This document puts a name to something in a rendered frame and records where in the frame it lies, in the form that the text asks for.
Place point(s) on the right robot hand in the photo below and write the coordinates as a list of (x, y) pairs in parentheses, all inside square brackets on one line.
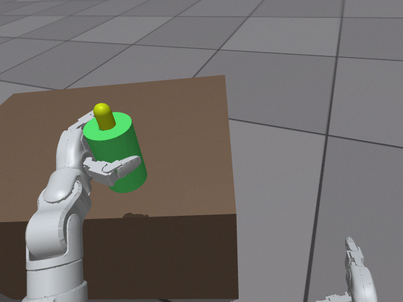
[(359, 279)]

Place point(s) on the bottle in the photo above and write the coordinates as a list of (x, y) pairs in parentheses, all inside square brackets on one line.
[(111, 136)]

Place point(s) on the left robot hand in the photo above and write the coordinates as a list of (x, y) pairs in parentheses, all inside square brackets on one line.
[(74, 152)]

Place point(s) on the left robot arm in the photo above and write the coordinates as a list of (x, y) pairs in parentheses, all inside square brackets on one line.
[(54, 244)]

